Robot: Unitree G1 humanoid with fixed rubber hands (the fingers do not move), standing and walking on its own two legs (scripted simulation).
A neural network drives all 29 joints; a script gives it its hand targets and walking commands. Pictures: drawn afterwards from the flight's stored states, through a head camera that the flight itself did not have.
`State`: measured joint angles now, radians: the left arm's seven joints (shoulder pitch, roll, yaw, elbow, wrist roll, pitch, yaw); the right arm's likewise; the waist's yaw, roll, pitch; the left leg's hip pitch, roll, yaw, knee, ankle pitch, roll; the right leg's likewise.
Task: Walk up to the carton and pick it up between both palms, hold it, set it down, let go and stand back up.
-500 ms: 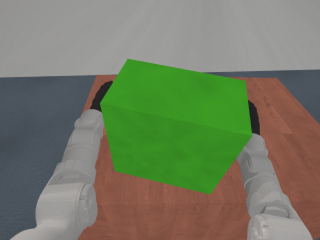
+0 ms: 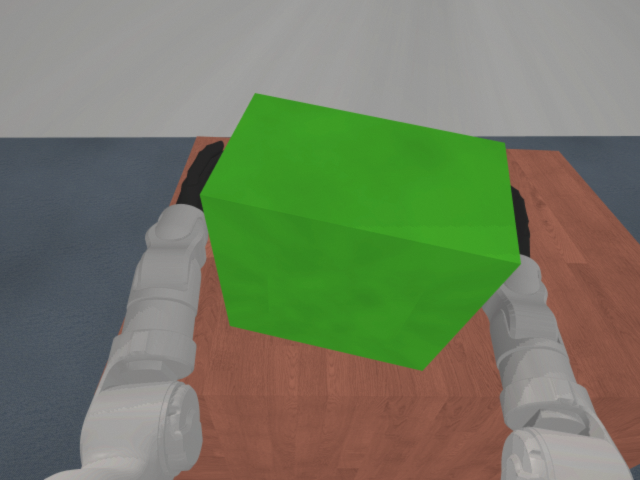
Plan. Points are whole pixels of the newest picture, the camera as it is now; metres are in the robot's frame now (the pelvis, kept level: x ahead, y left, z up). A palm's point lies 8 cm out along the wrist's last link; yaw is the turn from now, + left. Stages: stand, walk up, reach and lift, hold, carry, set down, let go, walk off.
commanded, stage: reach and lift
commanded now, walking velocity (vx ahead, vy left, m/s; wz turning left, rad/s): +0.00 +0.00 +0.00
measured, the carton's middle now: (347, 247) +0.39 -0.02 +0.11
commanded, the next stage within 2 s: hold in 1.98 s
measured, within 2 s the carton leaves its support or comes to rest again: neither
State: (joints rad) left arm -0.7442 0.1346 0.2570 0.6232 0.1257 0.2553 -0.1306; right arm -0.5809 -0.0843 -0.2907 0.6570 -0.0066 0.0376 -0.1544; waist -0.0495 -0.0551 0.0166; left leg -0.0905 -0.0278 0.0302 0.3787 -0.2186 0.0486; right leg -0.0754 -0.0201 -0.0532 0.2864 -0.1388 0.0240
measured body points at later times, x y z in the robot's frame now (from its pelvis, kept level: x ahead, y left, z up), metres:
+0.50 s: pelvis -0.02 -0.02 +0.00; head -0.06 +0.01 +0.45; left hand +0.39 +0.16 +0.21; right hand +0.37 -0.23 +0.19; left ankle +0.00 +0.08 -0.75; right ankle +0.01 -0.14 -0.75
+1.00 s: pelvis -0.01 -0.03 +0.00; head -0.06 -0.01 +0.45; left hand +0.38 +0.16 +0.25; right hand +0.38 -0.23 +0.23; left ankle +0.00 +0.08 -0.75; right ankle +0.01 -0.14 -0.75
